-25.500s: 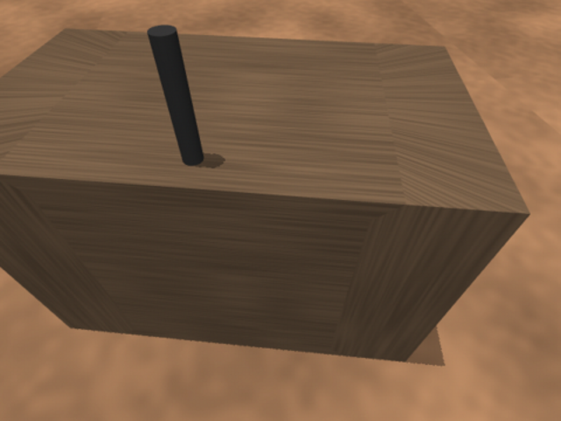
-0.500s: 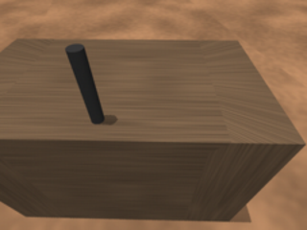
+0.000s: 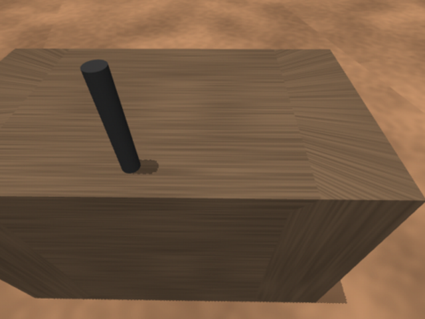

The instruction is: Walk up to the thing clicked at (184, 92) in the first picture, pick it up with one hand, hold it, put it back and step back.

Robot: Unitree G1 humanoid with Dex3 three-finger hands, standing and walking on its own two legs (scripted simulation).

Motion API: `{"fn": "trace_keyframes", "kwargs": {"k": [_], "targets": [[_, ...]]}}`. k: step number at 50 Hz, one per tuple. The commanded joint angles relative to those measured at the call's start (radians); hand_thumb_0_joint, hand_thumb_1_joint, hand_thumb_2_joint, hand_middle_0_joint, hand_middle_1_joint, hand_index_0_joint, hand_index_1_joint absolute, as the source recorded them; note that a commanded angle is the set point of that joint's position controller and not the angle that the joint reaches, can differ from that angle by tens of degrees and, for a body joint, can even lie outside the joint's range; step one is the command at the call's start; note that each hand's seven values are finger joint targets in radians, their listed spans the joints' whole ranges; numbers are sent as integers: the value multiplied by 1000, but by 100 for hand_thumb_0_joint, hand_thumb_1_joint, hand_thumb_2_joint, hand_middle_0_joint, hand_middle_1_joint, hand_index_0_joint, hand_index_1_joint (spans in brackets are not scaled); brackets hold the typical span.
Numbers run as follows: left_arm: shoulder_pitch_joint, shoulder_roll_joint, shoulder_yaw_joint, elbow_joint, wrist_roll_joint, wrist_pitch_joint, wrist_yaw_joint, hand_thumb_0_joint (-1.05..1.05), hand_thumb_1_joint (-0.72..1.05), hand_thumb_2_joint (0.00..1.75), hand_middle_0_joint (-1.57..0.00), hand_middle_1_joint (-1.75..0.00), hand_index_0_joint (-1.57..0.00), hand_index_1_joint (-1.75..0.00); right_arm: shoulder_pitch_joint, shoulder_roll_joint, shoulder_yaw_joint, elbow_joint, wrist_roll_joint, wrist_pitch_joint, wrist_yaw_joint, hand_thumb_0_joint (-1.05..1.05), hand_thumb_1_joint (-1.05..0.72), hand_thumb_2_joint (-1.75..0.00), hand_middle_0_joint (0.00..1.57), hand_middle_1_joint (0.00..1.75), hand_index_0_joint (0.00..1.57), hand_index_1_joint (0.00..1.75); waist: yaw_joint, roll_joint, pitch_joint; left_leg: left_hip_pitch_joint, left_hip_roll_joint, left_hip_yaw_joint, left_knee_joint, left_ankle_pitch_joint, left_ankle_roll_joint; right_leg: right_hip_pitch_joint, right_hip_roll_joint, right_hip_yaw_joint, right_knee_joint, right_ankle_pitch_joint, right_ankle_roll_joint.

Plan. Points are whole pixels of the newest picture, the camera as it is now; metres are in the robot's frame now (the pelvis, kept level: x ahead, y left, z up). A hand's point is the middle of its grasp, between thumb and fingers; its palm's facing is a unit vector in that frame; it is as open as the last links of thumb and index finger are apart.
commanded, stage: home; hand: left
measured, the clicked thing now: (116, 125) +0.44 +0.21 +0.14
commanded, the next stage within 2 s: stand in 0.64 s
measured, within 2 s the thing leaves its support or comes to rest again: neither
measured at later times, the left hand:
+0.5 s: hand out of the picture +0.09 +0.25 -0.15, palm faces -0.05 -0.93 -0.37, open 17.5 cm
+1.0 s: hand out of the picture +0.09 +0.25 -0.15, palm faces -0.04 -0.93 -0.37, open 14.2 cm
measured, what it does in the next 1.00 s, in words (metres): stands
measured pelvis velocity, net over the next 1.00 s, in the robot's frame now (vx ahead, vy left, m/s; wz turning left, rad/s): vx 0.01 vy -0.01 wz -0.01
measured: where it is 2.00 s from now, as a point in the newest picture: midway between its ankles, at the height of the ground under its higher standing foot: outside the picture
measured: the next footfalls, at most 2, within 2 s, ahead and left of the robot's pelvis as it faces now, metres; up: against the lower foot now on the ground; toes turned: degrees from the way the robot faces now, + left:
none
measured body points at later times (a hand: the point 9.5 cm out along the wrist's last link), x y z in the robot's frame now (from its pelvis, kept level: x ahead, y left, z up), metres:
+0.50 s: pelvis +0.01 +0.00 +0.00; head +0.02 -0.01 +0.45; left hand +0.09 +0.30 -0.12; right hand +0.08 -0.31 -0.13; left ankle +0.01 +0.14 -0.75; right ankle +0.03 -0.13 -0.75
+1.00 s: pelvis +0.01 -0.01 +0.00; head +0.02 -0.01 +0.45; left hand +0.09 +0.30 -0.12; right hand +0.07 -0.31 -0.14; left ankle +0.01 +0.14 -0.75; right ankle +0.03 -0.13 -0.75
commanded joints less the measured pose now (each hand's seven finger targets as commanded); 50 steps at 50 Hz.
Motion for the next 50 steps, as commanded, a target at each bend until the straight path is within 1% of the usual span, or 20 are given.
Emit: {"fn": "trace_keyframes", "kwargs": {"k": [1,4,7,10,14,15,18,22,29,31,33,37,39,40,41,43,46,47,48,50], "targets": [[-35,216,46,-51,-1,-14,10,0,-57,4,-5,-5,-5,-5,-27,-208,-42,-45,-1,-18,-19,0,-90,-90,20,30,20,30,4,-14,-58,-16,98,-93,-73,74,39,43,-96,95,-71,84,-39],[-46,216,46,-51,0,-15,11,0,-56,5,-5,-5,-5,-5,-42,-208,-44,-43,1,-17,-19,0,-90,-90,20,30,20,30,2,-14,-53,-5,99,-91,-71,84,38,40,-94,93,-78,93,-37],[-58,220,49,-52,1,-16,12,0,-56,5,-5,-5,-5,-5,-42,-207,-46,-41,0,-14,-17,0,-90,-90,20,30,20,30,-1,-30,-39,-16,93,-88,-75,34,36,35,-94,99,-97,39,-33],[-61,222,53,-57,1,-18,11,0,-57,4,-5,-5,-5,-5,-51,-205,-46,-45,-2,-16,-17,0,-90,-90,20,30,20,30,0,-10,-67,0,99,-83,-75,78,36,59,-100,98,-84,117,-35],[-68,222,55,-57,0,-17,12,0,-56,5,-5,-5,-5,-5,-56,-208,-50,-43,-2,-17,-20,0,-90,-90,20,30,20,30,-2,-20,-87,22,106,-77,-70,126,37,76,-103,95,-75,169,-37],[-62,219,52,-56,0,-18,12,0,-58,4,-5,-5,-5,-5,-58,-210,-50,-40,0,-18,-19,0,-90,-90,20,30,20,30,0,-13,-78,28,105,-82,-72,134,32,64,-98,89,-79,164,-34],[-67,218,53,-56,-1,-16,12,0,-56,5,-5,-5,-5,-5,-58,-204,-49,-37,-1,-15,-20,0,-90,-90,20,30,20,30,0,-27,-60,22,102,-78,-79,85,33,50,-97,93,-92,108,-34],[-69,222,55,-57,-1,-16,13,0,-55,6,-5,-5,-5,-5,-57,-204,-51,-36,-2,-15,-20,0,-90,-90,20,30,20,30,-2,-16,-78,25,105,-74,-74,106,33,74,-102,96,-87,145,-38],[-65,217,57,-53,-2,-12,11,0,-56,5,-5,-5,-5,-5,-52,-204,-47,-32,-2,-17,-21,0,-90,-90,20,30,20,30,2,-9,-58,11,103,-74,-94,78,31,66,-97,94,-89,111,-37],[-64,222,58,-56,0,-15,12,0,-56,5,-5,-5,-5,-5,-56,-209,-50,-35,0,-17,-21,0,-90,-90,20,30,20,30,1,-8,-85,37,110,-76,-85,116,35,74,-102,94,-82,148,-39],[-67,218,57,-56,-1,-13,12,0,-56,5,-5,-5,-5,-5,-51,-204,-47,-35,-3,-18,-22,0,-90,-90,20,30,20,30,0,-12,-78,28,109,-71,-88,115,33,77,-101,93,-80,149,-39],[-59,219,58,-54,-1,-12,10,0,-57,5,-5,-5,-5,-5,-50,-209,-48,-32,-1,-19,-22,0,-90,-90,20,30,20,30,1,-13,-62,29,110,-75,-94,83,35,61,-99,95,-87,117,-39],[-60,220,58,-57,0,-13,11,0,-41,21,-20,-21,-20,-21,-51,-205,-48,-34,-1,-17,-21,0,-90,-90,20,30,20,30,1,-17,-58,29,107,-73,-93,82,35,50,-97,91,-92,112,-36],[-61,222,59,-55,0,-14,13,0,-33,29,-20,-29,-20,-29,-48,-207,-50,-35,-1,-17,-21,0,-90,-90,20,30,20,30,-2,-26,-57,31,107,-74,-92,82,34,46,-96,90,-93,102,-36],[-63,220,57,-59,1,-16,12,0,-25,37,-20,-30,-20,-30,-50,-210,-51,-35,-2,-17,-21,0,-90,-90,20,30,20,30,-3,-25,-72,48,110,-70,-83,94,36,50,-101,96,-95,126,-37],[-68,220,58,-58,-1,-13,13,0,-9,53,-20,-30,-20,-30,-44,-203,-51,-34,-3,-13,-21,0,-90,-90,20,30,20,30,-4,-21,-55,26,106,-72,-90,62,33,45,-97,95,-98,83,-39],[-62,221,58,-58,-1,-16,11,0,15,77,-20,-30,-20,-30,-47,-203,-52,-32,-2,-13,-19,0,-90,-90,20,30,20,30,-2,-27,-54,20,106,-73,-89,64,35,55,-98,98,-102,91,-38],[-58,223,59,-57,-1,-15,11,0,23,85,-20,-30,-20,-30,-44,-198,-52,-31,-2,-13,-19,0,-90,-90,20,30,20,30,-2,-35,-34,14,101,-72,-93,42,34,32,-96,101,-111,58,-37],[-62,225,60,-59,0,-14,11,0,31,90,-20,-30,-20,-30,-46,-205,-54,-32,-4,-13,-20,0,-90,-90,20,30,20,30,-3,-24,-33,16,103,-71,-92,30,36,30,-96,105,-114,46,-38],[-61,223,59,-63,1,-15,11,0,47,90,-20,-30,-20,-30,-48,-202,-54,-35,-3,-15,-19,0,-90,-90,20,30,20,30,-4,-16,-57,23,105,-70,-88,49,36,46,-99,103,-107,73,-41]]}}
